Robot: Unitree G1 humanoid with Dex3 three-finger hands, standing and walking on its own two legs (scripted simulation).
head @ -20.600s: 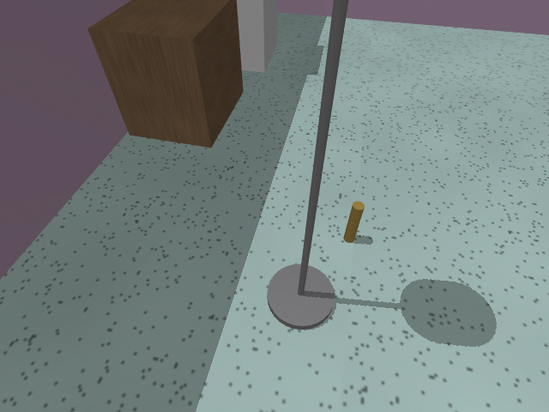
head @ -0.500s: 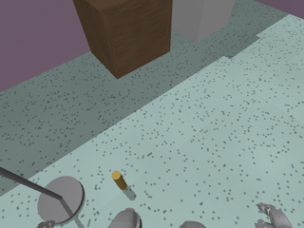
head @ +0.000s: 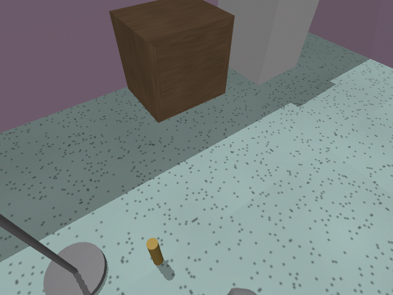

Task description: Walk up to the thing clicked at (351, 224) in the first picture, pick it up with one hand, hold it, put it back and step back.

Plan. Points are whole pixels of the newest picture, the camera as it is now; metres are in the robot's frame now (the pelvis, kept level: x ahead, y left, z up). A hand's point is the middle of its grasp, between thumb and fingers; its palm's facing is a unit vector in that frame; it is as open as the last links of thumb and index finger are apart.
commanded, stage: walk up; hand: left
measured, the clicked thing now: (155, 252) +0.41 +0.18 -0.65
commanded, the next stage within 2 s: none
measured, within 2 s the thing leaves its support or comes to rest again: neither
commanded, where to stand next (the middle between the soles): +0.10 +0.00 m, yaw -4 degrees
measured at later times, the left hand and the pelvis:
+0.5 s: hand out of the picture +0.11 +0.29 -0.16, palm faces -0.07 -0.93 -0.36, open 7.4 cm; pelvis -0.03 +0.03 -0.01, yaw -3 degrees
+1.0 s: hand out of the picture +0.08 +0.31 -0.17, palm faces -0.09 -0.93 -0.36, open 7.4 cm; pelvis -0.01 +0.04 -0.01, yaw -5 degrees
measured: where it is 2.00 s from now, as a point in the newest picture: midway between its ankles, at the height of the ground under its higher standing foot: outside the picture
